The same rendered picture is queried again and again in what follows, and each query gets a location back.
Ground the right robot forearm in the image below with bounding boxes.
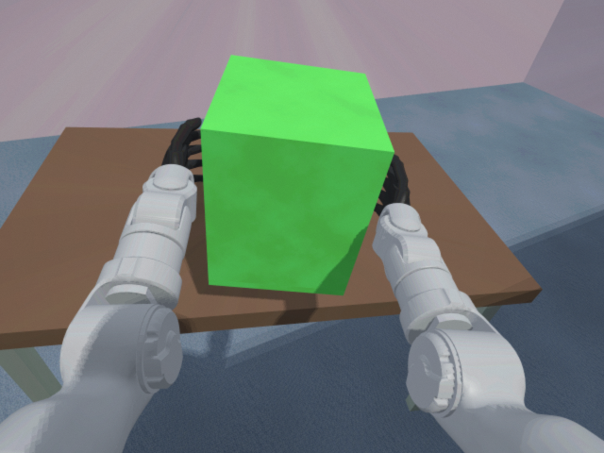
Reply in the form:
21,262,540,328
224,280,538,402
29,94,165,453
372,203,526,391

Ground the robot right hand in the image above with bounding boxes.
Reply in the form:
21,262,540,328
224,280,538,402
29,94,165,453
374,154,411,216

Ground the robot left upper arm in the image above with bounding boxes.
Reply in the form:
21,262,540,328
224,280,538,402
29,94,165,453
0,304,183,453

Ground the table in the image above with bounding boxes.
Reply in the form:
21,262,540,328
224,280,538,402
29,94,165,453
0,127,542,411

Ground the robot right upper arm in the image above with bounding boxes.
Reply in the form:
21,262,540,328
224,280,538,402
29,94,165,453
406,328,604,453

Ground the left robot forearm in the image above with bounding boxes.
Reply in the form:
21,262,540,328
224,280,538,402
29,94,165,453
59,164,197,381

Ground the robot left hand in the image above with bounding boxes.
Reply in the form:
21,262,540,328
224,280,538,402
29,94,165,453
161,117,203,182

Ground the carton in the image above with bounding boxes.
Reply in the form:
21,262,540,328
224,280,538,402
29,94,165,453
200,55,394,295

